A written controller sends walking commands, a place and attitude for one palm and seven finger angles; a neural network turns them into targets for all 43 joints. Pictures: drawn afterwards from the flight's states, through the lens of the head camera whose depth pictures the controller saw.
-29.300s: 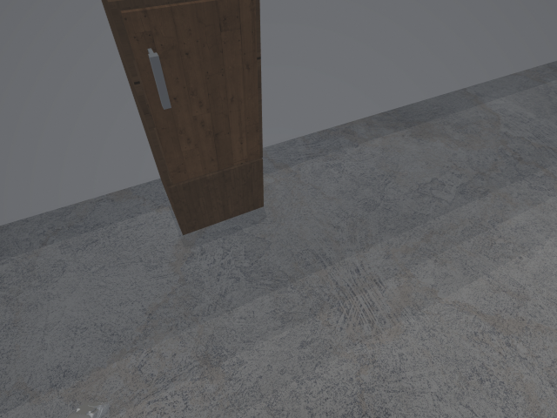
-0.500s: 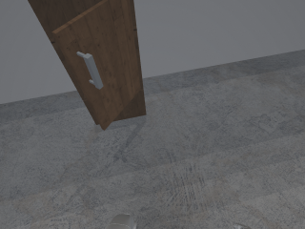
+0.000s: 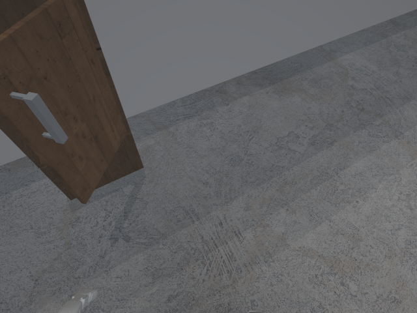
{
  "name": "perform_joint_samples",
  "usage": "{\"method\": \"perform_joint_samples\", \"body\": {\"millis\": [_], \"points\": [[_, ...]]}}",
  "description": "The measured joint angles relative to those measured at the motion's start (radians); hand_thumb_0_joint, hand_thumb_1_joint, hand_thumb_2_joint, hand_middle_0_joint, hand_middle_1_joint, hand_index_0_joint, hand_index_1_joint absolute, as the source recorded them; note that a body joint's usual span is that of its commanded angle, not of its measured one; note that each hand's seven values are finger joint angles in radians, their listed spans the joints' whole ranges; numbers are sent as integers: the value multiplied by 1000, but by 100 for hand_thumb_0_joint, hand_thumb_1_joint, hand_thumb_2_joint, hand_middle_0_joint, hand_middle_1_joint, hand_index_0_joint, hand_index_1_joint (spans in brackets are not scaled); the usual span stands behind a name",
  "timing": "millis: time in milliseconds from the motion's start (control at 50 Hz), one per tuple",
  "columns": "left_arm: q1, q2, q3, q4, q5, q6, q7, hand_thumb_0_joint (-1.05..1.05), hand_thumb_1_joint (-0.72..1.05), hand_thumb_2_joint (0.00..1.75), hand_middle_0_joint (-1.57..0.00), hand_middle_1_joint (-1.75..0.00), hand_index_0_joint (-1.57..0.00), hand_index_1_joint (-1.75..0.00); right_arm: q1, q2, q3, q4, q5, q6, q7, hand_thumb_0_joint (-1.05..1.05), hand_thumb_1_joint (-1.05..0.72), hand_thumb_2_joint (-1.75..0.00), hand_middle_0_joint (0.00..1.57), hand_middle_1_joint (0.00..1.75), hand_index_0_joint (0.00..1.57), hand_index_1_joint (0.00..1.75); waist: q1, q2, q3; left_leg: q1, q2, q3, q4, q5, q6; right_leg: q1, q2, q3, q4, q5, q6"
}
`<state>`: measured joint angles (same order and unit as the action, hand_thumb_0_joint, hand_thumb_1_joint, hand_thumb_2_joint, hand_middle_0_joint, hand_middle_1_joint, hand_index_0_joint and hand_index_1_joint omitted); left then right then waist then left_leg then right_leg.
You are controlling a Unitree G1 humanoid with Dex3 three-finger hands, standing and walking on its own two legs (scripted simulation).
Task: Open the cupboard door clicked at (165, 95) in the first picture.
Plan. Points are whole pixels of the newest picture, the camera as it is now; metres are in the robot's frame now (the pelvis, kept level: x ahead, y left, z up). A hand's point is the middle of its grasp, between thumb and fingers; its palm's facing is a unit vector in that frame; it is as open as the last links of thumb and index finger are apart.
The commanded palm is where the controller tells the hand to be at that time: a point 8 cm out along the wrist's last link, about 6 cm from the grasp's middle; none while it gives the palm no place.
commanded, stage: walk to a spot facing it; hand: left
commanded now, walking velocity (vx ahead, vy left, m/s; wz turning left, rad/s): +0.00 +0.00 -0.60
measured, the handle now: (40, 118) +0.51 +0.46 +0.00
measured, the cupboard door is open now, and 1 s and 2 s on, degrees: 45 45 45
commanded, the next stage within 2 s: turn to face it in 1.86 s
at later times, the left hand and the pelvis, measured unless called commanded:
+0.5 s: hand (164, 260) +0.23 +0.12 -0.14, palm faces -0.38 -0.91 -0.19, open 7.4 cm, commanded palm none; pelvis +0.04 -0.02 +0.01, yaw -20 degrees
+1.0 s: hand (210, 214) +0.36 +0.02 -0.15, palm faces -0.55 -0.82 -0.15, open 7.4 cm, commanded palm none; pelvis +0.19 -0.10 +0.02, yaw -35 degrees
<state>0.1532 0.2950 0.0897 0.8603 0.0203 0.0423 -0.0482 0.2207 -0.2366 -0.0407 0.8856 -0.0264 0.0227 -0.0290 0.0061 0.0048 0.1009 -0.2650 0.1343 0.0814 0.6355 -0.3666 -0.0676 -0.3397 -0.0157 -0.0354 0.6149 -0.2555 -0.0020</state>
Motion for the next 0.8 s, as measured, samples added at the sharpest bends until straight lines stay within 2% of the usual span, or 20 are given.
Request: {"method": "perform_joint_samples", "body": {"millis": [20, 60, 100, 120, 160, 200, 240, 280, 320, 360, 440, 500, 520, 540, 560, 580, 600, 640, 720, 800], "points": [[-1, 4, 0, 0, 1, -10, 7, 1, 91, 90, -20, -30, -20, -30, 3, -7, -4, 2, 6, 8, 1, 0, -90, -89, 20, 30, 20, 30, 1, -8, -5, -40, -4, 3, 97, -74, 0, -2, -2, 21, -10, -9, -13], [-14, -12, -7, 8, 3, -10, 20, 0, 91, 90, -20, -30, -20, -30, -15, -31, -13, 16, 15, 26, 0, 0, -90, -89, 20, 30, 20, 30, -7, 12, 17, -112, -18, -39, 284, -174, 7, -27, 20, 42, 43, -48, -13], [-13, -24, -12, 11, 5, -5, 32, 0, 91, 90, -20, -30, -20, -30, -32, -42, -18, 25, 17, 32, -1, 0, -91, -89, 20, 30, 20, 30, -14, 8, 28, -164, -42, -54, 386, -173, 6, -24, 31, 69, 30, -43, -7], [-11, -28, -14, 13, 6, -3, 37, 0, 91, 90, -20, -30, -20, -30, -37, -41, -18, 26, 19, 30, -1, 0, -91, -89, 20, 30, 20, 30, -16, -1, 30, -176, -53, -50, 390, -165, 5, -19, 34, 86, 15, -31, -3], [-5, -32, -17, 20, 8, 3, 42, 0, 91, 90, -20, -30, -20, -30, -39, -34, -17, 20, 22, 22, -1, 0, -91, -89, 20, 30, 20, 30, -20, -27, 24, -170, -72, -37, 312, -137, 3, -12, 35, 121, -12, -9, 2], [2, -36, -20, 28, 6, 9, 40, 0, 91, 90, -21, -30, -20, -30, -32, -25, -13, 8, 23, 10, 0, 0, -91, -89, 20, 30, 20, 30, -23, -48, 11, -131, -89, -25, 164, -69, 3, -11, 38, 154, -21, -1, 9], [15, -47, -24, 30, 2, 22, 32, 1, 91, 90, -21, -30, -20, -30, -4, -31, -7, -10, 15, -12, 2, 0, -91, -89, 20, 30, 20, 30, -31, -32, -21, -73, -81, -34, -25, -37, 26, -38, 63, 165, 25, -64, 8], [9, -50, -20, 36, 1, 34, 17, 1, 91, 90, -21, -30, -20, -30, 19, -23, 0, -8, -1, -33, -3, 0, -91, -89, 20, 30, 20, 30, -38, -25, -29, -76, -61, -25, -23, 69, 49, -96, 66, 124, 187, -195, 10], [-2, -43, -11, 41, 7, 32, 0, 1, 91, 90, -21, -30, -20, -30, 52, -4, 10, 4, -10, -42, 2, 0, -91, -89, 20, 30, 20, 30, -39, -36, -35, -47, -45, -5, -50, 80, 52, -149, 46, 76, 346, -203, 12], [-15, -42, -5, 38, 10, 24, -15, 1, 91, 90, -20, -30, -20, -30, 87, 10, 18, 21, -13, -46, 5, 0, -91, -89, 20, 30, 20, 30, -35, -34, -44, -7, -26, 13, -109, 93, 42, -178, 17, 28, 406, -166, 20], [-31, -51, -8, 26, 8, 8, -31, 1, 91, 90, -20, -30, -20, -30, 139, 15, 19, 51, -16, -51, 12, 0, -90, -89, 20, 30, 20, 30, -37, -6, -54, 56, 17, 59, -187, 107, 17, -148, -22, -37, 257, -136, 21], [-42, -51, -13, 24, 8, -3, -34, 1, 91, 90, -20, -30, -20, -30, 167, 10, 14, 64, -14, -49, 18, 0, -90, -89, 20, 30, 20, 30, -53, 13, -54, 78, 51, 94, -156, 67, -10, -68, -22, -69, 73, -119, 10], [-42, -47, -15, 20, 8, -12, -33, 1, 91, 90, -20, -30, -20, -30, 180, 8, 12, 66, -11, -47, 21, 0, -90, -89, 20, 30, 20, 30, -56, 12, -57, 71, 61, 102, -111, 34, -15, -25, -19, -71, -2, -114, -4], [-41, -38, -16, 14, 9, -26, -29, 1, 91, 90, -20, -30, -20, -30, 189, 10, 10, 70, -4, -41, 25, 0, -90, -89, 20, 30, 20, 30, -53, -7, -63, 42, 56, 110, -16, -29, -12, -9, -27, -51, -51, -54, -27], [-46, -41, -13, 18, 5, -40, -20, 1, 91, 90, -20, -30, -20, -30, 177, 5, 7, 82, 0, -27, 26, 0, -90, -89, 20, 30, 20, 30, -48, -5, -53, -2, 50, 81, 110, -104, -7, -21, -22, -41, -24, 0, -30], [-46, -48, -15, 22, 1, -47, -10, 1, 91, 90, -20, -30, -20, -30, 158, -2, 4, 93, 4, -14, 27, 0, -90, -89, 20, 30, 20, 30, -47, 4, -42, -50, 39, 42, 232, -147, -2, -23, -12, -35, 2, -2, -32], [-39, -55, -17, 26, 1, -50, -2, 0, 91, 90, -20, -30, -20, -30, 137, -7, -1, 101, 6, -5, 29, 0, -90, -89, 20, 30, 20, 30, -48, 10, -35, -96, 25, 12, 324, -153, 1, -13, -4, -30, 5, -17, -32], [-13, -67, -19, 39, 3, -52, 13, 0, 91, 90, -20, -30, -20, -30, 96, -11, -10, 101, 4, -2, 32, 1, -91, -89, 20, 30, 20, 30, -45, 9, -32, -166, 4, -11, 397, -113, 4, 20, 10, -10, -30, -29, -27], [45, -80, -22, 80, 8, -55, 18, 0, 91, 90, -20, -30, -20, -30, 21, 3, -17, 59, 4, -23, 39, 1, -91, -89, 20, 30, 20, 30, -34, -17, -36, -214, -24, -7, 250, -8, 2, 87, 23, 42, -120, -11, -20], [98, -87, -20, 117, 6, -47, 11, 1, 91, 90, -21, -30, -20, -30, -23, 18, -8, 16, 4, -65, 40, 0, -91, -89, 20, 30, 19, 30, -17, -35, -41, -133, -54, 15, -22, 87, 8, 127, 32, 90, -102, -61, -6]]}}
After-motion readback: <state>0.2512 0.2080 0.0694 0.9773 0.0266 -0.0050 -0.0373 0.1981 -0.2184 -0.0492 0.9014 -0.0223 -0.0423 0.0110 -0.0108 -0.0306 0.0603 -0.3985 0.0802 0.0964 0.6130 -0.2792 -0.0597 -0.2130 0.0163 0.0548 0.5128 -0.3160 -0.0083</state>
